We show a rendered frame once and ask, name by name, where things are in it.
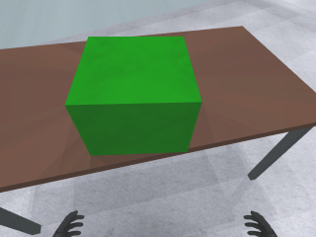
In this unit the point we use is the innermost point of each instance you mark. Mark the right robot hand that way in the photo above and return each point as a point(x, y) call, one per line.
point(262, 225)

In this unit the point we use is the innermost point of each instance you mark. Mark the carton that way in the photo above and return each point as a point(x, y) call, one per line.
point(134, 95)

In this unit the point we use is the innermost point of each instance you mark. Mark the left robot hand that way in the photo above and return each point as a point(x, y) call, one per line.
point(66, 225)

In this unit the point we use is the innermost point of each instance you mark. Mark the table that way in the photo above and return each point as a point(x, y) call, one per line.
point(246, 93)

